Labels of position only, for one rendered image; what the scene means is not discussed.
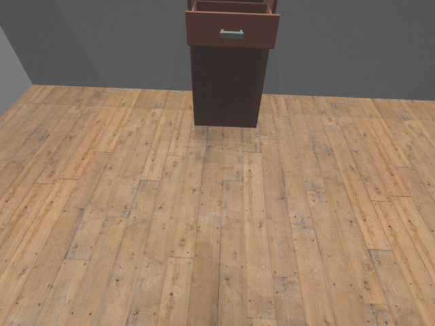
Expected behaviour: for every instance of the drawer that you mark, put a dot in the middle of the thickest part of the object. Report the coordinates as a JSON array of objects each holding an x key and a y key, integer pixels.
[{"x": 207, "y": 18}]

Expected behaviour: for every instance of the cabinet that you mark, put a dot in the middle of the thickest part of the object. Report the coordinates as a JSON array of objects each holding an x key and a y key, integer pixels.
[{"x": 227, "y": 83}]

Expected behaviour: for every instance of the handle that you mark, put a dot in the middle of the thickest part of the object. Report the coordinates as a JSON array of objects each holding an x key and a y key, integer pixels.
[{"x": 231, "y": 34}]

